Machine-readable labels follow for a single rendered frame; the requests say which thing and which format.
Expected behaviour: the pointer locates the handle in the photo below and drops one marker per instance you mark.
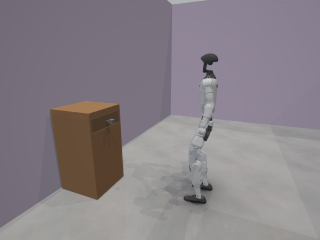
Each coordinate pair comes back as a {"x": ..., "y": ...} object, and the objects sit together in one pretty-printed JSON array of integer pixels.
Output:
[{"x": 111, "y": 121}]

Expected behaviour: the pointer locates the right robot thigh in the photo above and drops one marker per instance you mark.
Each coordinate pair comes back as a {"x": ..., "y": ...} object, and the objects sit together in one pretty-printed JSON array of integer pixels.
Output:
[{"x": 202, "y": 157}]

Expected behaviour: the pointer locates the robot left forearm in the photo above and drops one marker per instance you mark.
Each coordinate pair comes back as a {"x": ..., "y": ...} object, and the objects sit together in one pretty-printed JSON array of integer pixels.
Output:
[{"x": 207, "y": 115}]

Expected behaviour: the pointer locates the robot left hand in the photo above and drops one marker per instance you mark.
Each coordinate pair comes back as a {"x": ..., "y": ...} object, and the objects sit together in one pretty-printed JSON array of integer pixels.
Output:
[{"x": 198, "y": 143}]

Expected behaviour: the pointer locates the cabinet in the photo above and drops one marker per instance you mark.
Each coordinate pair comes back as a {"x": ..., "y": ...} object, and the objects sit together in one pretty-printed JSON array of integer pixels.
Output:
[{"x": 89, "y": 163}]

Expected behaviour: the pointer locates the left robot upper arm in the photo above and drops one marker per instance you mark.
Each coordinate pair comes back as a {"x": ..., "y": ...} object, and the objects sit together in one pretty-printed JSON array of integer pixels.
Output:
[{"x": 208, "y": 86}]

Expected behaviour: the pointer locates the humanoid robot torso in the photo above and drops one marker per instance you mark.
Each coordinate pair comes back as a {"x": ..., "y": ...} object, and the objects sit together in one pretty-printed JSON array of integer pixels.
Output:
[{"x": 203, "y": 101}]

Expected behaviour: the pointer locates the drawer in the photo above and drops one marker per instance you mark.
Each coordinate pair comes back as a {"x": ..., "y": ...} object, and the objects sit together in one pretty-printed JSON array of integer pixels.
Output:
[{"x": 100, "y": 122}]

